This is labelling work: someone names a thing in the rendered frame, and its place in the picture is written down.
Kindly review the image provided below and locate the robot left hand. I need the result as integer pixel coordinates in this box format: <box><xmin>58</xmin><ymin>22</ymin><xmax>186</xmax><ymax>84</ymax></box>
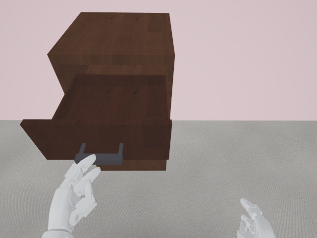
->
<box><xmin>48</xmin><ymin>154</ymin><xmax>101</xmax><ymax>233</ymax></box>

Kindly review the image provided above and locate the handle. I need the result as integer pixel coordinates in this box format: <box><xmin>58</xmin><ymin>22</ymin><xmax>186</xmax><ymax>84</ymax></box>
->
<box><xmin>74</xmin><ymin>143</ymin><xmax>123</xmax><ymax>165</ymax></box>

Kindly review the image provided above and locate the robot right hand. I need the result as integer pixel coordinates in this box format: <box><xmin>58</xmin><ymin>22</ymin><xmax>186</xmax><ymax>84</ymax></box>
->
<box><xmin>237</xmin><ymin>198</ymin><xmax>276</xmax><ymax>238</ymax></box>

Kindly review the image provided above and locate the drawer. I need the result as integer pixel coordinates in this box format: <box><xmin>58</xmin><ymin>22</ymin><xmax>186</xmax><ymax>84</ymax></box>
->
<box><xmin>20</xmin><ymin>74</ymin><xmax>172</xmax><ymax>160</ymax></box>

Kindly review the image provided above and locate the cabinet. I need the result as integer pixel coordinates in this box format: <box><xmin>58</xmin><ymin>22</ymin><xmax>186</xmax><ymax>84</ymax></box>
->
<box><xmin>47</xmin><ymin>12</ymin><xmax>175</xmax><ymax>171</ymax></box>

